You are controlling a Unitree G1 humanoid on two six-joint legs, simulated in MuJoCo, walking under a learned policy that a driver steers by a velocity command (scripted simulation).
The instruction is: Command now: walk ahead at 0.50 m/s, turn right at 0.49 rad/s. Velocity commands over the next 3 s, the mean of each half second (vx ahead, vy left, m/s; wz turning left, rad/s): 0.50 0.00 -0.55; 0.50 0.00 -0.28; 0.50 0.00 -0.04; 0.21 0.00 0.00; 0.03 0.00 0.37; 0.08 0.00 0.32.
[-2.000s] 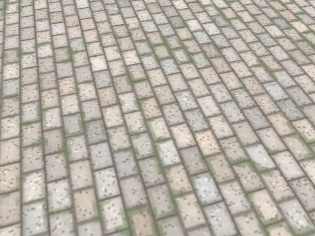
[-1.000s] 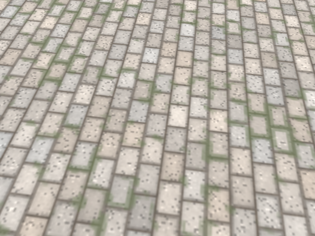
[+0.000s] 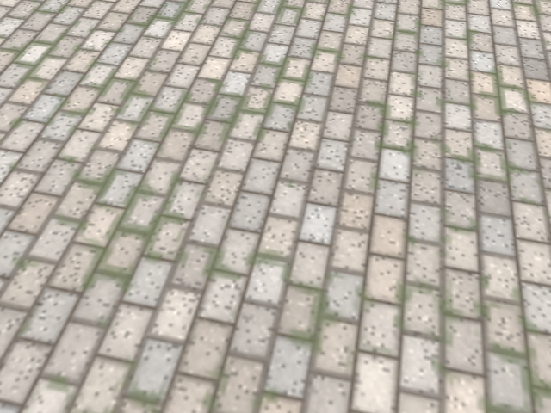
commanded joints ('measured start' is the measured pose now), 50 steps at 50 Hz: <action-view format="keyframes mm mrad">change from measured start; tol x32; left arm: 1 -20 -2 -9 -68 3 -4 -18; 13 204 326 103 -71 -9 11 -17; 38 322 -16 -13 -92 -1 -27 22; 50 -50 1 -20 -156 22 -43 5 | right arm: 1 -90 -144 -34 -66 2 -20 -12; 32 -376 -113 7 -175 18 -34 30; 38 77 -301 -61 -64 -5 -37 26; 50 -26 -166 -9 -29 24 -13 8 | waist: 1 31 114 35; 14 155 -124 -378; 36 15 -59 -84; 38 6 377 -334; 50 3 123 5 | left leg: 1 -13 265 -87 -166 238 158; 11 111 256 96 329 790 49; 12 -113 215 103 628 558 -3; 13 -564 11 23 992 -345 -74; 14 -664 -13 -225 1103 -408 -57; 34 -369 21 -195 193 175 -14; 36 -122 26 -184 155 174 48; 38 447 376 -814 85 -39 289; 50 -12 196 -326 -148 234 205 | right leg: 1 -9 -30 20 -149 159 -3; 11 410 157 -176 -430 23 -160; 14 1059 -229 801 -719 -251 -434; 22 460 -56 278 -794 252 -318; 34 585 -76 317 -655 159 -213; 36 569 -4 269 -466 353 -170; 38 69 214 96 145 -306 -51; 40 -120 125 143 279 -298 -51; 50 11 1 1 -220 79 -3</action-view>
